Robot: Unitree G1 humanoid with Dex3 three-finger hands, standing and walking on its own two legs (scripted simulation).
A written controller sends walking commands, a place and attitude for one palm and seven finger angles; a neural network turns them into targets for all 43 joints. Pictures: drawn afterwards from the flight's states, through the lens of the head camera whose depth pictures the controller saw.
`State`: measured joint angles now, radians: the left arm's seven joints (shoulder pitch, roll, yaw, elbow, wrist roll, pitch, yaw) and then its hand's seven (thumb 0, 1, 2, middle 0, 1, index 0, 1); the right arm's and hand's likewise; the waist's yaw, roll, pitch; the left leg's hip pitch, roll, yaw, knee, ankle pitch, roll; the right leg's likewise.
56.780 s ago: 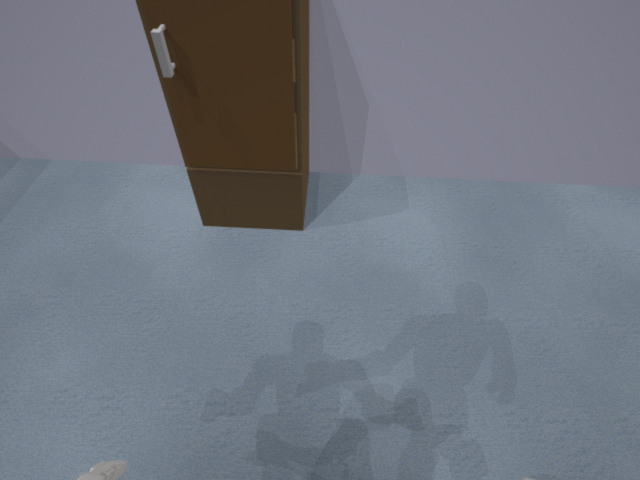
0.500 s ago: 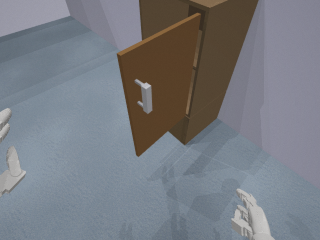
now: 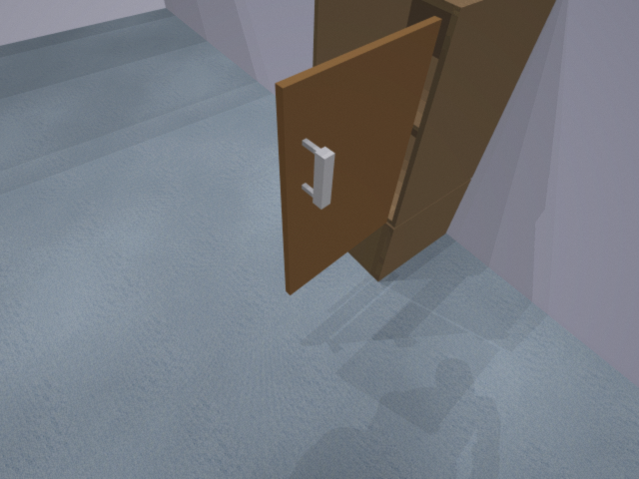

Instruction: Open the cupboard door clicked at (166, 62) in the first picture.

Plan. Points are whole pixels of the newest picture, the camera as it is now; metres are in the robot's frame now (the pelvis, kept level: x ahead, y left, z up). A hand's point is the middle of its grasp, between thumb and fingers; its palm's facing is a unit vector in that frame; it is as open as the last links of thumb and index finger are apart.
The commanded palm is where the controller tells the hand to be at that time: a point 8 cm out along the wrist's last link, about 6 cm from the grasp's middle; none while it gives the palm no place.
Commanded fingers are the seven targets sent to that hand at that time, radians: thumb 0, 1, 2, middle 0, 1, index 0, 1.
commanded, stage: let the arm hang, fingers relaxed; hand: left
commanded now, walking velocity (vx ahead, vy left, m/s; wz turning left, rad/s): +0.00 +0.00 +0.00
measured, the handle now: (315, 173) +0.60 +0.05 +0.00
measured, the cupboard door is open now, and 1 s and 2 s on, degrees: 94 94 94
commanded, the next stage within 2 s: look to check the result in 0.66 s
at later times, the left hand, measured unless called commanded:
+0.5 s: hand out of the picture +0.01 +0.17 -0.17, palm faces +0.02 -0.99 -0.17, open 7.3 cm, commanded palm none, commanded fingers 0.00 0.90 0.90 -0.20 -0.30 -0.20 -0.30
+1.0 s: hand out of the picture +0.01 +0.17 -0.17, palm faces +0.02 -0.98 -0.19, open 7.3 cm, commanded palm none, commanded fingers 0.00 0.90 0.90 -0.20 -0.30 -0.20 -0.30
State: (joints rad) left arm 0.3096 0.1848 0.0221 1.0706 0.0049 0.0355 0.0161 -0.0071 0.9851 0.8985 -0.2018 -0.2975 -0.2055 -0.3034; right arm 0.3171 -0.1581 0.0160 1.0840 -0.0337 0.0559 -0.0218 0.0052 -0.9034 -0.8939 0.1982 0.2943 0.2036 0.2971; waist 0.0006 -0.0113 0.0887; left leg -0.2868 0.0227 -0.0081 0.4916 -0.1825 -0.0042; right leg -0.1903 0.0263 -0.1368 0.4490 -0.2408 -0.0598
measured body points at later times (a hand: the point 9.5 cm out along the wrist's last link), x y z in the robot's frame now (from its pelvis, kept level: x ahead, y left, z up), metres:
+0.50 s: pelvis +0.01 +0.01 +0.00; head +0.01 +0.00 +0.45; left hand +0.01 +0.22 -0.16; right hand -0.01 -0.18 -0.17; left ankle +0.05 +0.12 -0.74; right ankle +0.01 -0.08 -0.74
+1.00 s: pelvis +0.02 +0.00 +0.01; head +0.04 -0.01 +0.45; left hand +0.01 +0.22 -0.15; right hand +0.00 -0.20 -0.16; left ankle +0.05 +0.12 -0.74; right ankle +0.01 -0.08 -0.74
